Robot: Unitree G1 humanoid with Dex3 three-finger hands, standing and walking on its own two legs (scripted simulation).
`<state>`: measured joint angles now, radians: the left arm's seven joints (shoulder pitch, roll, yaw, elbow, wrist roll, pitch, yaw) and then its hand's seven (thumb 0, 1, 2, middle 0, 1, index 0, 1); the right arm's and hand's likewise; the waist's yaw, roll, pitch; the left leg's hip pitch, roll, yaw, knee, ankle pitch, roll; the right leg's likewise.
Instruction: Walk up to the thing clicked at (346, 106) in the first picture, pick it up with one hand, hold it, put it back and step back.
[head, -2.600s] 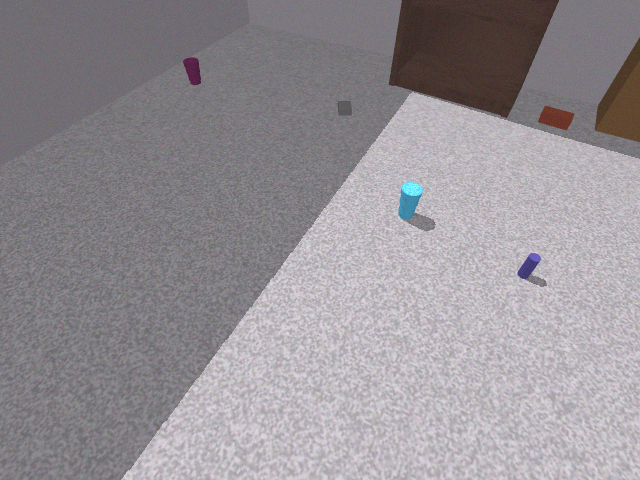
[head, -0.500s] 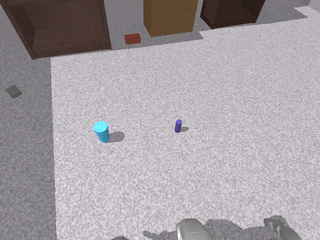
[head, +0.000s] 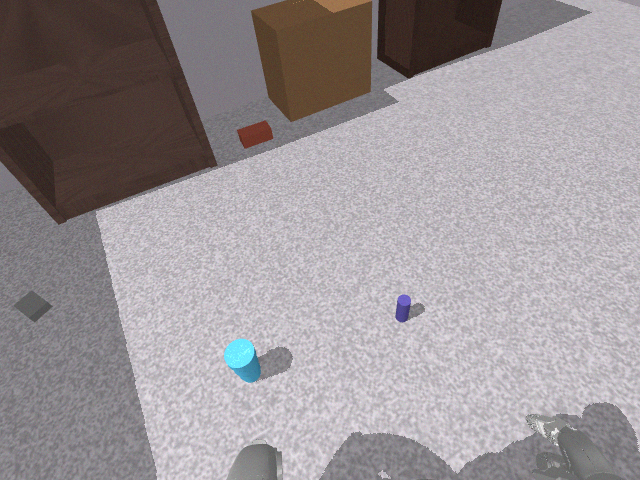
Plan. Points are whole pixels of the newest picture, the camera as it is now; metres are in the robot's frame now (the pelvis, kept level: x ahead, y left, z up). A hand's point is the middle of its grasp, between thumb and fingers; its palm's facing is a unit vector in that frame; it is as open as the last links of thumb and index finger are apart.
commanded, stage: walk up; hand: left
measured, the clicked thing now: (33, 305) +0.89 +1.13 -0.73
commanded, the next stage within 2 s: none
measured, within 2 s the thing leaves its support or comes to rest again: neither
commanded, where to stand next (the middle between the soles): +0.42 +1.14 m, yaw -36 degrees
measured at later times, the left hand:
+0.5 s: hand (9, 407) +0.29 +0.50 -0.12, palm faces -0.23 -0.77 -0.59, open 7.4 cm
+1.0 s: hand out of the picture +0.40 +0.71 -0.14, palm faces -0.33 -0.74 -0.59, open 7.4 cm
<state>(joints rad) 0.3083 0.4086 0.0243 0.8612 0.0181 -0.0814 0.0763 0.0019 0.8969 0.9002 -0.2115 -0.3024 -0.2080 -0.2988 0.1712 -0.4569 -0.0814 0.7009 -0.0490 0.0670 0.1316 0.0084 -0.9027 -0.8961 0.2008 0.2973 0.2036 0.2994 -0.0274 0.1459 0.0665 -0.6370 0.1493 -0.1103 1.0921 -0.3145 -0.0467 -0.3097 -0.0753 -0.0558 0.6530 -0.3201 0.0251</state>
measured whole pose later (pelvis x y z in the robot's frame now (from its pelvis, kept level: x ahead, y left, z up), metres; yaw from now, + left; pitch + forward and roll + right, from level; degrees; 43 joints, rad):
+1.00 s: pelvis +0.23 +0.43 -0.02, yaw -18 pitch +0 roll -1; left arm 0.28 0.48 0.06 0.90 0.00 -0.05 0.11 0.01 0.90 0.90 -0.21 -0.30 -0.20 -0.30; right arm 0.26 -0.44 -0.11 0.69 -0.08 0.06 0.07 0.00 -0.90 -0.90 0.20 0.30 0.20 0.30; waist -0.07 0.04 0.12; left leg -0.42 0.03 0.06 0.86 -0.45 0.03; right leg -0.65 -0.01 0.00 1.15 -0.49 -0.04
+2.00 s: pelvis +0.30 +0.87 -0.02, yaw -28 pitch -2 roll +0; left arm 0.30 0.41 0.03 0.78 0.04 -0.06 0.10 0.00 0.89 0.90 -0.21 -0.30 -0.21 -0.30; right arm 0.24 -0.47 -0.11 0.66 -0.06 0.13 0.08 0.01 -0.90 -0.90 0.20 0.30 0.21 0.30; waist -0.01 0.12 0.15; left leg -0.59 0.05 -0.13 1.31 -0.42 -0.01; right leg -0.49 -0.10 -0.01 0.80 -0.29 -0.01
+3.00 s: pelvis +0.37 +1.25 +0.00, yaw -36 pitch -3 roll +0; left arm 0.26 0.45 0.09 0.98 0.03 0.04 -0.02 0.01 0.90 0.90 -0.20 -0.30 -0.20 -0.30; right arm 0.33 -0.37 -0.04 0.95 -0.03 -0.05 -0.01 0.01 -0.90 -0.90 0.21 0.30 0.21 0.30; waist -0.02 -0.07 0.08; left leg -0.23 0.04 0.05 0.71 -0.43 0.00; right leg -0.50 0.03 0.11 1.03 -0.36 -0.01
